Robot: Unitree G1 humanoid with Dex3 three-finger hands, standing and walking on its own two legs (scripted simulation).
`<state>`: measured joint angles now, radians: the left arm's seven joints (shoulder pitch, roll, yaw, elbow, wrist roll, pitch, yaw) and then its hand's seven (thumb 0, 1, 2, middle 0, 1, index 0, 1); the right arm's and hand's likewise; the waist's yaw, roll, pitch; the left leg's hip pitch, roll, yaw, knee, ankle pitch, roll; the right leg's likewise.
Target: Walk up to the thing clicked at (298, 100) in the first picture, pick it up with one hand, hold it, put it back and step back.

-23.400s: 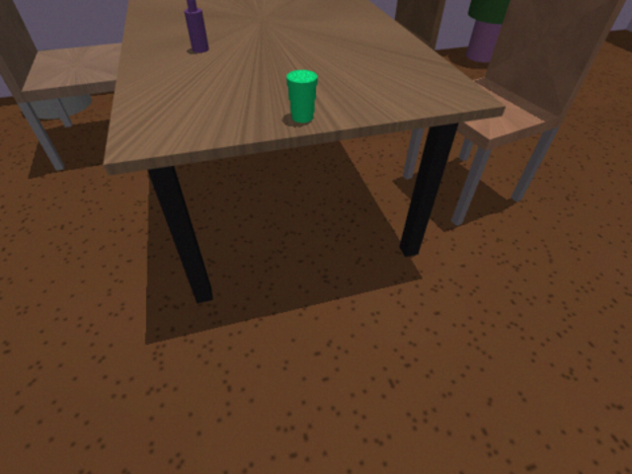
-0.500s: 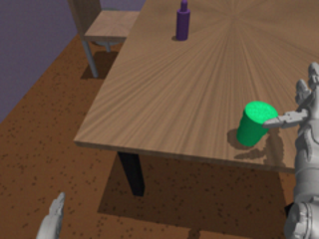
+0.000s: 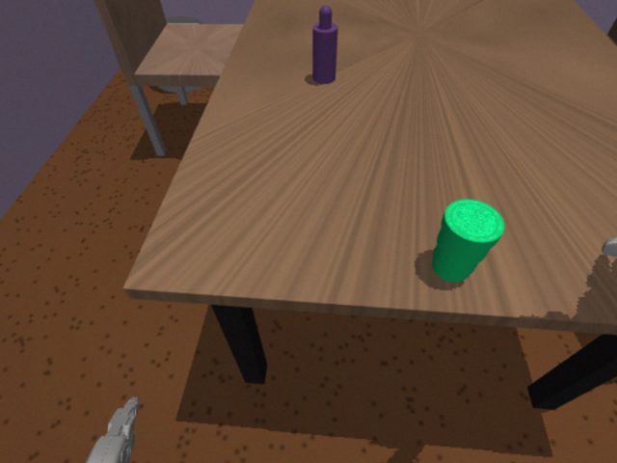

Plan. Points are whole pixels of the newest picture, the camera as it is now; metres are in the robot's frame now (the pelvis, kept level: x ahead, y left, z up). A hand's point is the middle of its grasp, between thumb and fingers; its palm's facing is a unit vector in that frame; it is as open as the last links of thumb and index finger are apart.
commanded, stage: sink last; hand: right
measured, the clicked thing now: (461, 245) +0.43 -0.21 +0.03
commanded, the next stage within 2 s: home in 0.90 s
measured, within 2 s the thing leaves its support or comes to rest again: neither
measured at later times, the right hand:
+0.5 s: hand out of the picture +0.19 -0.27 +0.12, palm faces +0.40 +0.83 -0.39, open 17.5 cm
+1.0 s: hand out of the picture +0.15 -0.27 +0.11, palm faces +0.44 +0.79 -0.44, open 17.5 cm
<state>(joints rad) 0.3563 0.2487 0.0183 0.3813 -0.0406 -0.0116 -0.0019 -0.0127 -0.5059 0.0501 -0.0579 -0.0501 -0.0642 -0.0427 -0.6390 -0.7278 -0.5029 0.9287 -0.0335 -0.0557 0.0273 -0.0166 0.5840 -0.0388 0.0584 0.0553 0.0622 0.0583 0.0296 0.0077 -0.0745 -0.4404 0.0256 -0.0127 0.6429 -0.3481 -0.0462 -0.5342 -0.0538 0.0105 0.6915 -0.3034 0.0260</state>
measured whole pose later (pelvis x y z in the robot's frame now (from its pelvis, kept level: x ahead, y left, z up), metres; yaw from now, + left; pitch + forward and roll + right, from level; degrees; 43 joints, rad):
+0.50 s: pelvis +0.00 +0.00 +0.01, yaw -1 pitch +0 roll +1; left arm 0.36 0.24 0.16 0.39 -0.04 -0.02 0.06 -0.01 -0.51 0.05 -0.06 -0.05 -0.06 -0.04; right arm 0.42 -0.33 -0.33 -0.21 0.07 -0.09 -0.05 -0.01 0.55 -0.05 0.06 0.06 0.06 0.06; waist -0.05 -0.05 -0.03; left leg -0.25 0.04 0.00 0.59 -0.34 -0.05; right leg -0.34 -0.04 0.02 0.62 -0.28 0.02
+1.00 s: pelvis -0.02 +0.02 +0.01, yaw -1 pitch -2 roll -1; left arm 0.33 0.23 0.15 0.48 -0.01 -0.10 0.07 -0.01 -0.51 0.05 -0.06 -0.05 -0.06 -0.05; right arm 0.45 -0.33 -0.38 -0.09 0.05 -0.27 -0.04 -0.01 0.57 -0.05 0.05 0.06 0.06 0.06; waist -0.05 -0.04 0.02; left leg -0.23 0.05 0.00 0.60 -0.32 -0.03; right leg -0.28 -0.03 0.02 0.54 -0.22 0.04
